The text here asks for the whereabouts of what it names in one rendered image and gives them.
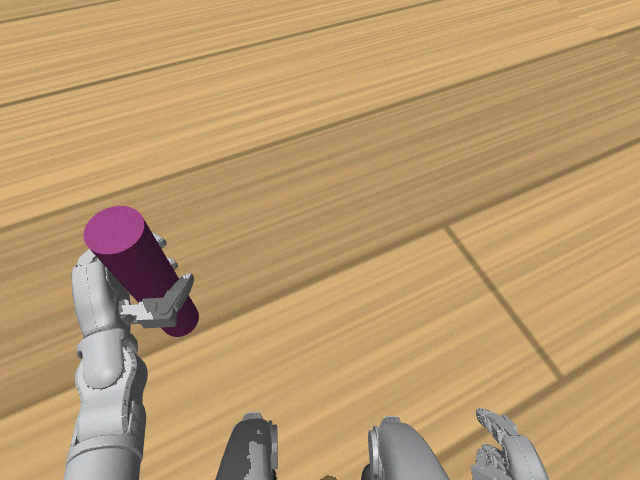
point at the left robot arm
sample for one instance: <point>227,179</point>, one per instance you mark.
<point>108,438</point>

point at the right robot hand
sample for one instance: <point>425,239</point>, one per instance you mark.
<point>518,459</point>

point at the left robot hand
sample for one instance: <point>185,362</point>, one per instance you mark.
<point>102,302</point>

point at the can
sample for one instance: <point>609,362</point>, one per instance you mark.
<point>121,239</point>

